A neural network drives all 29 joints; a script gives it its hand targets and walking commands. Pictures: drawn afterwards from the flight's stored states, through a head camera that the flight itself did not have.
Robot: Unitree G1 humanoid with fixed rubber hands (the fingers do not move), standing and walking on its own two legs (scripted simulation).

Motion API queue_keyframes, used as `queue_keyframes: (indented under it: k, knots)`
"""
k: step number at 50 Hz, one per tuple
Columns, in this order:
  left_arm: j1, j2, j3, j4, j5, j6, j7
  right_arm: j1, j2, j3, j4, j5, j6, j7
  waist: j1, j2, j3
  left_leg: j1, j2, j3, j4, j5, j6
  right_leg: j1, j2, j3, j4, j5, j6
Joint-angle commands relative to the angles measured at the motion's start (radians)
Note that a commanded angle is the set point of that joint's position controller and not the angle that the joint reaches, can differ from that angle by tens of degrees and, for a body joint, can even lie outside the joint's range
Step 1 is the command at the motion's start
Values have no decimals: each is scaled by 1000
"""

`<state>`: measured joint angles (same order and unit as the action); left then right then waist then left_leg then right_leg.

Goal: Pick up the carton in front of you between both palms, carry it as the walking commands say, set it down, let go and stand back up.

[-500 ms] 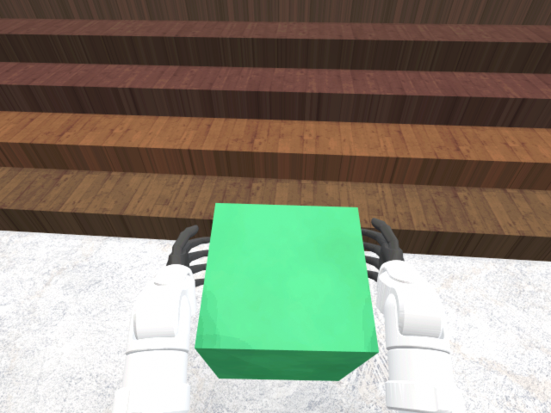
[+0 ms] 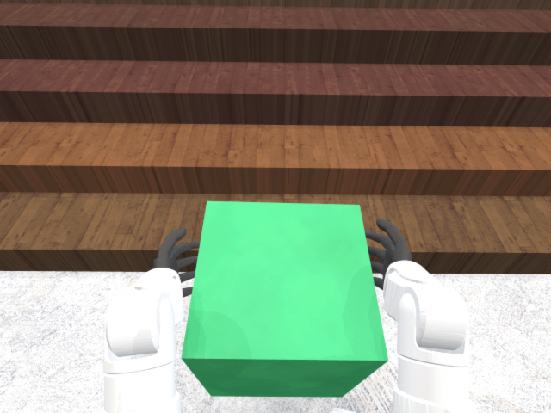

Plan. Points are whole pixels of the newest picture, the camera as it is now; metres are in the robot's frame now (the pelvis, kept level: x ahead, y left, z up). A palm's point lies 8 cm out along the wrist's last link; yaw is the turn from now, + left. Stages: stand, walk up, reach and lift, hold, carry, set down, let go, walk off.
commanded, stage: carry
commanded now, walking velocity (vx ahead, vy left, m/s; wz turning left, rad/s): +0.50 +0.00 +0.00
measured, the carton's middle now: (280, 307) +0.27 -0.01 +0.00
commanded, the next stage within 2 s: none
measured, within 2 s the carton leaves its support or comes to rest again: neither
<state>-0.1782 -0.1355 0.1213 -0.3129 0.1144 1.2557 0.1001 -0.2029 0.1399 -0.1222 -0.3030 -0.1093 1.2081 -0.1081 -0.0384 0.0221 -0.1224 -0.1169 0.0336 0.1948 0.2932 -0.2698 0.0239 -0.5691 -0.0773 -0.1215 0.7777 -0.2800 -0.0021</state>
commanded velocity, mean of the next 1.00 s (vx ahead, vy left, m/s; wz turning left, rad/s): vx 0.50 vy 0.00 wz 0.00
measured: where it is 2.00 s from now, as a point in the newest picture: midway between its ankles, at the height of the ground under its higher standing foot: (289, 124)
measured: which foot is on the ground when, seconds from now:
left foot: down 0.00-0.16, up 0.18-0.60, down 0.62-1.00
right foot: up 0.00-0.12, down 0.14-0.64, up 0.66-1.00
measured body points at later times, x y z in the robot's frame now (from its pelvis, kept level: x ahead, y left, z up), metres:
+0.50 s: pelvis +0.32 -0.05 -0.01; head +0.35 -0.05 +0.44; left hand +0.66 +0.13 +0.14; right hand +0.68 -0.17 +0.14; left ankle +0.43 +0.09 -0.70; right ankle +0.23 -0.12 -0.75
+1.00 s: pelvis +0.64 -0.02 -0.02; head +0.73 -0.01 +0.43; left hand +1.06 +0.12 +0.12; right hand +1.05 -0.19 +0.13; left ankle +0.54 +0.05 -0.75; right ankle +0.68 -0.14 -0.53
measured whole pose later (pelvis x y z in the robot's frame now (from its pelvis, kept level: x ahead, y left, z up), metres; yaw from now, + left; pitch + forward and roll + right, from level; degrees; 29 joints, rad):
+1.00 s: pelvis +0.64 -0.02 -0.02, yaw +2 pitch +7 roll -1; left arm -0.86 -0.02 0.32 -0.04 0.10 1.32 0.15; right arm -0.86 0.03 -0.30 0.03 -0.06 1.23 -0.15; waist -0.10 0.00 0.07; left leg -0.21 0.00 0.11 0.51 -0.41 0.06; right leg -1.05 -0.05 -0.06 1.77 -0.50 -0.09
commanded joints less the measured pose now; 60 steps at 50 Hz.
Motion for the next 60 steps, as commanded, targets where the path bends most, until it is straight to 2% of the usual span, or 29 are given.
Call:
queue_keyframes:
  k: [1, 4, 6, 7, 8, 9, 13, 24, 28, 29, 30, 31, 32, 34, 36, 38, 44, 48, 50, 51, 52, 53, 54, 55, 56, 57, 58, 59, 60]
  knots:
    - [-494, -878, -687, -39, -378, -31, -242, -418, 909, 722, 31, 439, 34, 296, 13, 136, -113, 140, 209, -113, -92, 333, 83, 21, 43, -84, -207, 142, 3]
    - [-549, -878, -693, -86, -390, -34, -241, -467, 903, 725, -8, 445, 30, 301, 23, 149, -101, 77, 194, -50, 1, 365, 53, 208, 68, -139, -288, 213, -14]
    - [-595, -863, -694, -147, -410, -31, -240, -513, 885, 729, -69, 454, 34, 293, 48, 79, -194, -34, 129, 48, 295, 451, 5, 515, 93, -165, -313, 112, -30]
    - [-605, -847, -692, -169, -411, -25, -237, -544, 865, 724, -98, 456, 42, 287, 75, -42, -277, -201, 92, 31, 530, 262, -24, 715, -66, 75, -348, -58, -65]
    - [-618, -808, -684, -180, -417, -19, -234, -553, 847, 724, -129, 456, 51, 280, 72, -302, -321, -446, -21, 2, 834, -116, -62, 847, -335, 587, -495, -178, -187]
    - [-602, -816, -676, -186, -419, -19, -232, -563, 847, 724, -148, 463, 59, 276, 79, -275, -315, -598, -22, -121, 982, -212, -23, 881, -351, 678, -528, -10, -262]
    - [-792, -810, -715, -267, -464, -6, -224, -670, 821, 709, -165, 454, 54, 252, 68, -54, -308, -575, 94, -211, 933, -44, 23, 693, -255, 328, -484, 265, -167]
    - [-1074, -742, -633, 78, -522, 60, -241, -918, 726, 587, 162, 394, 116, 207, 108, -130, -169, -549, 6, -42, 380, 170, 25, 663, -133, 49, -466, 491, -163]
    - [-1247, -793, -582, 178, -528, 55, -234, -1113, 774, 547, 245, 447, 120, 217, 50, -167, -190, -295, -52, 15, 232, 237, 59, 607, -112, -32, -293, 697, -102]
    - [-1272, -799, -563, 211, -521, 55, -228, -1125, 781, 529, 289, 453, 119, 218, 0, -121, -264, -103, -82, 37, 185, 211, 69, 552, -70, -78, -121, 658, -68]
    - [-1306, -799, -540, 239, -517, 52, -220, -1141, 791, 506, 335, 457, 116, 221, -41, -52, -357, 133, 10, -69, 201, 162, 90, 402, -31, -72, 77, 453, -46]
    - [-1349, -806, -521, 250, -519, 51, -211, -1173, 785, 484, 381, 465, 110, 221, -44, 171, -429, 315, 271, -512, 192, 157, 161, 153, 59, -44, 336, 72, -13]
    - [-1381, -820, -507, 279, -510, 52, -197, -1176, 814, 468, 428, 475, 102, 223, -56, 248, -448, 448, 333, -756, 68, 165, 247, -89, 161, 32, 541, -223, -6]
    - [-1460, -858, -484, 270, -500, 42, -171, -1307, 893, 480, 358, 527, 85, 231, -39, 179, -426, 376, 288, -624, 109, 256, 220, -179, 70, 138, 665, -180, -50]
    - [-1513, -911, -462, 244, -488, 28, -149, -1447, 969, 487, 282, 586, 76, 237, -23, 74, -414, 302, 251, -482, 121, 324, 184, -194, 31, 138, 602, -95, -59]
    - [-1516, -915, -437, 229, -465, 15, -129, -1510, 993, 483, 242, 609, 69, 232, -17, 69, -449, 308, 243, -431, 129, 379, 177, -194, 33, 120, 570, -82, -56]
    - [-1433, -879, -428, 262, -382, 4, -113, -1448, 965, 475, 246, 554, 65, 219, -62, 78, -458, 536, 261, -400, 227, 671, 231, -553, 25, 63, 718, -141, -56]
    - [-1439, -854, -457, 228, -361, 7, -122, -1405, 945, 504, 255, 530, 66, 225, -128, 135, -378, 727, 332, -509, 188, 611, 291, -959, 21, 73, 1166, -348, -100]
    - [-1439, -843, -467, 221, -357, 14, -127, -1432, 943, 529, 235, 548, 68, 233, -151, 80, -242, 796, 345, -512, 155, 734, 265, -1201, 27, 87, 1347, -514, -113]
    - [-1448, -834, -466, 240, -357, 19, -127, -1453, 940, 538, 218, 555, 69, 233, -163, 35, -198, 825, 291, -468, 162, 824, 234, -1224, 38, 69, 1277, -641, -120]
    - [-1395, -821, -453, 275, -350, 25, -127, -1411, 918, 533, 246, 548, 74, 233, -157, 28, -183, 795, 262, -418, 146, 850, 197, -1164, 25, 72, 1121, -688, -127]
    - [-1328, -789, -437, 305, -327, 30, -128, -1353, 888, 513, 283, 537, 77, 236, -99, 53, -198, 639, 229, -316, 67, 785, 147, -913, -11, 55, 842, -587, -132]
    - [-1307, -757, -435, 306, -323, 36, -124, -1328, 901, 501, 281, 547, 81, 241, 15, 42, -288, 217, 143, -163, -13, 1160, 120, -245, 52, -58, 419, -326, -147]
    - [-1370, -756, -443, 271, -324, 35, -117, -1353, 918, 496, 250, 570, 83, 251, 127, 220, -400, 8, 136, -137, 111, 1537, 126, 243, 179, -135, 390, -163, -150]
    - [-1316, -805, -447, 286, -322, 34, -122, -1392, 925, 491, 216, 576, 91, 259, 282, 238, -496, -133, 111, -78, 416, 1774, 119, 516, 257, -174, 267, 64, -135]
    - [-1349, -865, -480, 246, -355, 26, -135, -1475, 932, 492, 177, 556, 91, 257, 381, 48, -572, -254, 8, -157, 903, 1068, 42, 682, 179, 155, -1, 249, -207]
    - [-1338, -862, -491, 218, -404, 18, -149, -1405, 946, 507, 186, 545, 95, 251, 286, -367, -665, -475, -274, -247, 1418, -42, -54, 824, -164, 849, -271, 806, -350]
    - [-1335, -910, -541, 157, -450, 5, -155, -1361, 937, 474, 188, 507, 92, 239, 201, -278, -836, -441, -259, -436, 1699, 18, 14, 811, -215, 975, -219, 900, -413]
    - [-1394, -968, -568, 105, -514, 10, -169, -1310, 884, 459, 195, 466, 83, 226, 151, -166, -837, -481, -205, -471, 1720, 44, 24, 846, -199, 863, -187, 742, -363]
